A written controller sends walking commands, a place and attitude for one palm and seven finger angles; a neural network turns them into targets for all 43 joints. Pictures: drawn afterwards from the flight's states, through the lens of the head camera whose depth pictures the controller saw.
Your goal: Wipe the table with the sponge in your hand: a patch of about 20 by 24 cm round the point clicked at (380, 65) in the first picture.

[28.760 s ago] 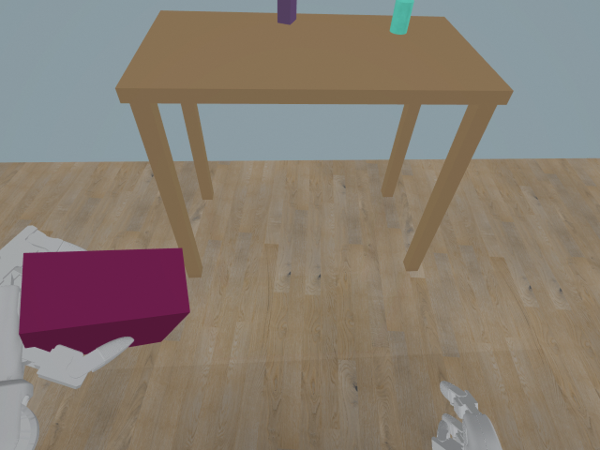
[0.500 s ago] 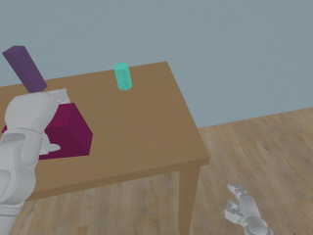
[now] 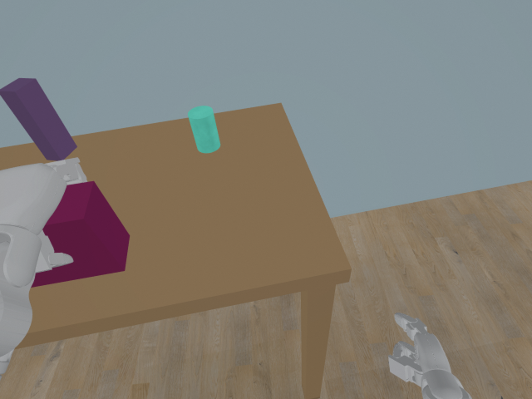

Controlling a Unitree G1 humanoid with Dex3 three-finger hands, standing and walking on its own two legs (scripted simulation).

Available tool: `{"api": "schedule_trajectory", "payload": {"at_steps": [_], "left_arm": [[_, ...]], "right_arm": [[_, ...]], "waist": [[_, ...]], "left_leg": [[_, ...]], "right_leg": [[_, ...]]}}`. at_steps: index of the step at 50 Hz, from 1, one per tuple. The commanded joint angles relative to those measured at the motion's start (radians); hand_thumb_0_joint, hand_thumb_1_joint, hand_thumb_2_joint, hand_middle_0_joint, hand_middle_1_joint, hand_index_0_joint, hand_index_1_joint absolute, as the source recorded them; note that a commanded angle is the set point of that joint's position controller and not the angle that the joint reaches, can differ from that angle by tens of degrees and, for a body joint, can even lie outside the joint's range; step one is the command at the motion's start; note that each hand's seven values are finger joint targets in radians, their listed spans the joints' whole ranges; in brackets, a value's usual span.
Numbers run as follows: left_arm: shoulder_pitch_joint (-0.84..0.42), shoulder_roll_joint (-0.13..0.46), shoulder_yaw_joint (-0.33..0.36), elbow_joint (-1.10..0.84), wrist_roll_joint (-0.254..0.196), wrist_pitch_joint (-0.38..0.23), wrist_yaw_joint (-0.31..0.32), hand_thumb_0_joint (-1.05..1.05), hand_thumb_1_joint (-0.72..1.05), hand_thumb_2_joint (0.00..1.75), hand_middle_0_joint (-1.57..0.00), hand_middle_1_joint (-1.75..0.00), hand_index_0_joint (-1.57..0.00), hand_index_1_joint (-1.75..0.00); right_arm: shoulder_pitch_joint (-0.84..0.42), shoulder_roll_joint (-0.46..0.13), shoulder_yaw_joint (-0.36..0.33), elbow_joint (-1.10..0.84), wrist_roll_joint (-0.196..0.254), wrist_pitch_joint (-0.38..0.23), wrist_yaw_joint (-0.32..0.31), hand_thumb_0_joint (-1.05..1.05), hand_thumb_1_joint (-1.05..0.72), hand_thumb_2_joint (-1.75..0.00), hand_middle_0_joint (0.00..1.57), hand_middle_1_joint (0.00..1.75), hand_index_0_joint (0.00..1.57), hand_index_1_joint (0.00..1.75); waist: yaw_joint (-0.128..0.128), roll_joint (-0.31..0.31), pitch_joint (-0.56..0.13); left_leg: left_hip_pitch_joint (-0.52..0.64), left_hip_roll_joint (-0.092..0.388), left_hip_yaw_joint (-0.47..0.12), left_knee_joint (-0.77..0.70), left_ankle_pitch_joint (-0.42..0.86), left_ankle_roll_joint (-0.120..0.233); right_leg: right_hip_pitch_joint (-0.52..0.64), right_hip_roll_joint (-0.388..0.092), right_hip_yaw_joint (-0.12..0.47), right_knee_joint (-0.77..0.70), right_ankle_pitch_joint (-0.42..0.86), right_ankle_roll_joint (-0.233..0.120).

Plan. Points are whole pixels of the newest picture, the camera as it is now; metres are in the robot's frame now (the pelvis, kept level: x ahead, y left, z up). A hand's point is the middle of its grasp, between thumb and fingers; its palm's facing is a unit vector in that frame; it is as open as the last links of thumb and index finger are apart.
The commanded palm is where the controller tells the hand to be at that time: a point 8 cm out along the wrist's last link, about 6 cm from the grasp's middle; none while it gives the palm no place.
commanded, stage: move the sponge above the wiping area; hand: left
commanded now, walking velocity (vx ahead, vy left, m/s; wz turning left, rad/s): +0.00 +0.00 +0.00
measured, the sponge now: (68, 245) +0.24 +0.34 +0.13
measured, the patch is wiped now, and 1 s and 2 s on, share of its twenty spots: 0.10 0.10 0.10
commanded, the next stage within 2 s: lower the sponge onto the table in 1.36 s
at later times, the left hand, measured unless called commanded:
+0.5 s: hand (54, 223) +0.24 +0.32 +0.19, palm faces +0.13 -0.02 -0.99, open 10.6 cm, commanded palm +0.19 +0.30 +0.25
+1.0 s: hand (70, 245) +0.23 +0.31 +0.16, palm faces +0.02 -0.08 -1.00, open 10.7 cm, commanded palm +0.19 +0.30 +0.25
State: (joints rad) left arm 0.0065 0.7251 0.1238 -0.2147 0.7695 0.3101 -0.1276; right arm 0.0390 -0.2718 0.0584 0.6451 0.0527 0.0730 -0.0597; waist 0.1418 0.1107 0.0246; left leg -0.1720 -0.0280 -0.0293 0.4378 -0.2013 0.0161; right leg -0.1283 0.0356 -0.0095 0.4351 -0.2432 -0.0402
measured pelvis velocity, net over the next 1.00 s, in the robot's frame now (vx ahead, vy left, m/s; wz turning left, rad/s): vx -0.01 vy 0.01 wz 0.01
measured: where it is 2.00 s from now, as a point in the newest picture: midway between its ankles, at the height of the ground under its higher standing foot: outside the picture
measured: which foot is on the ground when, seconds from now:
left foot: down 0.00-1.00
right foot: down 0.00-1.00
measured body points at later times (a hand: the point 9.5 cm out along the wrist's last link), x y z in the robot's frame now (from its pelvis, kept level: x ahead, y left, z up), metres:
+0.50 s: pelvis -0.01 +0.01 +0.00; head -0.02 -0.04 +0.45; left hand +0.23 +0.32 +0.24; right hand +0.24 -0.19 -0.09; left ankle +0.03 +0.11 -0.74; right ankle +0.00 -0.10 -0.74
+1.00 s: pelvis -0.01 +0.01 +0.00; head -0.02 -0.04 +0.45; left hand +0.22 +0.31 +0.21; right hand +0.24 -0.19 -0.08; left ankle +0.03 +0.11 -0.74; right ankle +0.00 -0.10 -0.74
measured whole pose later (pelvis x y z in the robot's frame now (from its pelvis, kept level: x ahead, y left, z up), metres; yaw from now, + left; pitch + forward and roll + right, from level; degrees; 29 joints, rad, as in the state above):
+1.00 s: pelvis -0.01 +0.01 +0.00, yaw +0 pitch -3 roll +0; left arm 0.04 0.66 0.04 -0.27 0.78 0.41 -0.22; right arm 0.03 -0.30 0.07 0.63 0.06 0.07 -0.06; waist 0.13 0.13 0.01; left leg -0.19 -0.04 -0.03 0.43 -0.18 0.03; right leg -0.16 0.02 -0.01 0.45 -0.24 -0.03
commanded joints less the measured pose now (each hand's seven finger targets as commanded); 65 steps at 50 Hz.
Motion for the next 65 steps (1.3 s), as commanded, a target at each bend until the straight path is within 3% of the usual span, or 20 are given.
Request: {"api": "schedule_trajectory", "payload": {"at_steps": [1, 4, 7, 8, 12, 16, 24, 29, 32, 37, 38, 45, 47, 50, 52, 53, 57, 59, 62, 65], "left_arm": [[-0.093, 0.207, 0.108, -0.215, 0.000, 0.046, -0.022, 0.00, 0.10, 1.30, -1.20, -1.60, -1.20, -1.60], [-0.058, 0.203, 0.097, -0.269, 0.005, 0.042, -0.064, 0.00, 0.10, 1.30, -1.20, -1.60, -1.20, -1.60], [-0.089, 0.302, 0.191, -0.363, 0.028, 0.006, -0.050, 0.00, 0.10, 1.30, -1.20, -1.60, -1.20, -1.60], [-0.127, 0.322, 0.210, -0.319, 0.035, -0.012, -0.032, 0.00, 0.10, 1.30, -1.20, -1.60, -1.20, -1.60], [-0.265, 0.359, 0.249, -0.304, 0.058, -0.053, 0.045, 0.00, 0.10, 1.30, -1.20, -1.60, -1.20, -1.60], [-0.278, 0.277, 0.192, -0.207, 0.025, -0.045, 0.078, 0.00, 0.10, 1.30, -1.20, -1.60, -1.20, -1.60], [-0.166, 0.148, 0.026, -0.246, 0.021, 0.053, -0.040, 0.00, 0.10, 1.30, -1.20, -1.60, -1.20, -1.60], [-0.187, 0.282, 0.150, -0.353, 0.065, 0.006, -0.024, 0.00, 0.10, 1.30, -1.20, -1.60, -1.20, -1.60], [-0.241, 0.365, 0.250, -0.369, 0.078, -0.022, 0.036, 0.00, 0.10, 1.30, -1.20, -1.60, -1.20, -1.60], [-0.263, 0.270, 0.193, -0.197, 0.034, 0.026, 0.094, 0.00, 0.10, 1.30, -1.20, -1.60, -1.20, -1.60], [-0.261, 0.263, 0.182, -0.160, 0.023, 0.038, 0.089, 0.00, 0.10, 1.30, -1.20, -1.60, -1.20, -1.60], [-0.149, 0.126, 0.006, -0.218, 0.001, 0.088, -0.056, 0.00, 0.10, 1.30, -1.20, -1.60, -1.20, -1.60], [-0.190, 0.139, 0.002, -0.283, 0.025, 0.079, -0.074, 0.00, 0.10, 1.30, -1.20, -1.60, -1.20, -1.60], [-0.311, 0.251, 0.070, -0.350, 0.077, 0.003, -0.051, 0.00, 0.10, 1.30, -1.20, -1.60, -1.20, -1.60], [-0.325, 0.366, 0.191, -0.438, 0.102, -0.042, -0.001, 0.00, 0.10, 1.30, -1.20, -1.60, -1.20, -1.60], [-0.318, 0.367, 0.213, -0.403, 0.101, -0.062, 0.029, 0.00, 0.10, 1.30, -1.20, -1.60, -1.20, -1.60], [-0.257, 0.309, 0.237, -0.241, 0.045, -0.029, 0.091, 0.00, 0.10, 1.30, -1.20, -1.60, -1.20, -1.60], [-0.244, 0.260, 0.200, -0.178, 0.011, 0.009, 0.095, 0.00, 0.10, 1.30, -1.20, -1.60, -1.20, -1.60], [-0.106, 0.215, 0.168, -0.134, -0.005, 0.075, 0.044, 0.00, 0.10, 1.30, -1.20, -1.60, -1.20, -1.60], [-0.025, 0.152, 0.087, -0.215, -0.029, 0.102, -0.028, 0.00, 0.10, 1.30, -1.20, -1.60, -1.20, -1.60]], "right_arm": [[-0.201, -0.108, -0.044, -0.198, -0.008, -0.042, 0.003, 0.00, -0.90, -0.90, 0.20, 0.30, 0.20, 0.30], [-0.195, -0.106, -0.038, -0.210, -0.007, -0.044, 0.005, 0.00, -0.90, -0.90, 0.20, 0.30, 0.20, 0.30], [-0.233, -0.092, -0.023, -0.236, -0.005, -0.059, -0.005, 0.00, -0.90, -0.90, 0.20, 0.30, 0.20, 0.30], [-0.179, -0.100, -0.026, -0.213, -0.021, -0.054, -0.012, 0.00, -0.90, -0.90, 0.20, 0.30, 0.20, 0.30], [-0.192, -0.090, -0.030, -0.206, -0.008, -0.059, -0.019, 0.00, -0.90, -0.90, 0.20, 0.30, 0.20, 0.30], [-0.164, -0.096, -0.047, -0.173, -0.009, -0.051, -0.011, 0.00, -0.90, -0.90, 0.20, 0.30, 0.20, 0.30], [-0.211, -0.106, -0.038, -0.199, -0.001, -0.051, 0.001, 0.00, -0.90, -0.90, 0.20, 0.30, 0.20, 0.30], [-0.197, -0.094, -0.029, -0.208, -0.021, -0.056, -0.006, 0.00, -0.90, -0.90, 0.20, 0.30, 0.20, 0.30], [-0.222, -0.085, -0.025, -0.213, -0.015, -0.059, -0.006, 0.00, -0.90, -0.90, 0.20, 0.30, 0.20, 0.30], [-0.230, -0.090, -0.036, -0.181, 0.003, -0.042, 0.005, 0.00, -0.90, -0.90, 0.20, 0.30, 0.20, 0.30], [-0.192, -0.108, -0.044, -0.160, -0.003, -0.034, 0.006, 0.00, -0.90, -0.90, 0.20, 0.30, 0.20, 0.30], [-0.219, -0.111, -0.034, -0.204, 0.008, -0.042, -0.004, 0.00, -0.90, -0.90, 0.20, 0.30, 0.20, 0.30], [-0.267, -0.092, -0.019, -0.229, 0.016, -0.060, -0.009, 0.00, -0.90, -0.90, 0.20, 0.30, 0.20, 0.30], [-0.209, -0.102, -0.023, -0.211, -0.016, -0.065, -0.024, 0.00, -0.90, -0.90, 0.20, 0.30, 0.20, 0.30], [-0.232, -0.088, -0.017, -0.225, -0.021, -0.083, -0.029, 0.00, -0.90, -0.90, 0.20, 0.30, 0.20, 0.30], [-0.188, -0.083, -0.020, -0.202, -0.034, -0.081, -0.030, 0.00, -0.90, -0.90, 0.20, 0.30, 0.20, 0.30], [-0.202, -0.082, -0.037, -0.183, -0.007, -0.063, -0.008, 0.00, -0.90, -0.90, 0.20, 0.30, 0.20, 0.30], [-0.176, -0.099, -0.048, -0.159, -0.005, -0.041, 0.006, 0.00, -0.90, -0.90, 0.20, 0.30, 0.20, 0.30], [-0.240, -0.105, -0.036, -0.194, 0.010, -0.035, 0.011, 0.00, -0.90, -0.90, 0.20, 0.30, 0.20, 0.30], [-0.214, -0.118, -0.040, -0.212, 0.011, -0.018, 0.012, 0.00, -0.90, -0.90, 0.20, 0.30, 0.20, 0.30]], "waist": [[-0.003, -0.042, -0.230], [-0.012, -0.081, -0.217], [0.005, -0.066, -0.234], [0.000, -0.093, -0.228], [0.005, 0.038, -0.202], [-0.003, 0.048, -0.196], [-0.019, -0.045, -0.208], [0.004, -0.068, -0.242], [0.026, 0.001, -0.220], [0.023, 0.040, -0.165], [0.009, -0.003, -0.171], [-0.026, -0.062, -0.182], [-0.029, -0.054, -0.192], [-0.018, -0.044, -0.245], [0.016, 0.015, -0.290], [0.018, 0.022, -0.283], [0.031, 0.032, -0.188], [0.022, 0.014, -0.179], [0.024, -0.026, -0.153], [-0.003, -0.074, -0.174]], "left_leg": [[0.027, -0.018, -0.004, -0.038, 0.229, 0.019], [0.026, -0.012, -0.001, -0.035, 0.210, 0.028], [0.038, -0.012, -0.016, -0.031, 0.186, 0.031], [0.035, -0.014, -0.005, -0.031, 0.191, 0.032], [0.066, -0.023, -0.024, -0.044, 0.153, 0.022], [0.065, -0.019, -0.010, -0.058, 0.162, 0.010], [0.029, -0.011, -0.013, -0.066, 0.144, 0.019], [0.045, -0.012, -0.015, -0.057, 0.163, 0.028], [0.043, -0.015, -0.038, -0.063, 0.148, 0.022], [0.034, -0.016, -0.029, -0.070, 0.139, 0.003], [0.027, -0.009, -0.015, -0.074, 0.137, 0.001], [0.024, -0.011, -0.003, -0.063, 0.108, 0.022], [0.034, -0.008, -0.013, -0.059, 0.087, 0.027], [0.063, -0.016, -0.021, -0.063, 0.105, 0.031], [0.087, -0.018, -0.038, -0.055, 0.140, 0.032], [0.085, -0.020, -0.024, -0.055, 0.170, 0.028], [0.057, -0.021, -0.035, -0.057, 0.181, 0.007], [0.037, -0.010, -0.018, -0.070, 0.183, -0.004], [0.003, -0.012, -0.011, -0.060, 0.183, 0.002], [0.002, -0.007, 0.007, -0.052, 0.171, 0.012]], "right_leg": [[0.071, -0.021, 0.035, -0.042, 0.249, -0.008], [0.040, -0.016, 0.023, -0.043, 0.221, 0.001], [0.029, -0.001, 0.069, -0.041, 0.166, -0.016], [0.033, -0.014, 0.032, -0.044, 0.158, -0.009], [-0.001, 0.015, 0.093, -0.082, 0.064, -0.040], [0.022, -0.002, 0.054, -0.090, 0.096, -0.029], [0.027, -0.010, 0.024, -0.058, 0.126, -0.011], [0.040, -0.007, 0.032, -0.047, 0.112, -0.016], [0.034, 0.017, 0.091, -0.059, 0.064, -0.045], [0.015, 0.013, 0.113, -0.090, 0.055, -0.054], [0.025, 0.001, 0.076, -0.087, 0.066, -0.038], [0.006, -0.013, 0.025, -0.070, 0.104, -0.001], [-0.013, 0.000, 0.058, -0.067, 0.062, -0.012], [0.018, -0.008, 0.026, -0.065, 0.052, -0.012], [0.048, 0.011, 0.086, -0.056, 0.062, -0.041], [0.056, -0.001, 0.048, -0.054, 0.072, -0.039], [0.032, 0.015, 0.125, -0.085, 0.098, -0.061], [0.048, 0.003, 0.079, -0.084, 0.119, -0.041], [0.035, 0.002, 0.094, -0.068, 0.157, -0.036], [0.036, -0.014, 0.030, -0.053, 0.187, -0.001]]}}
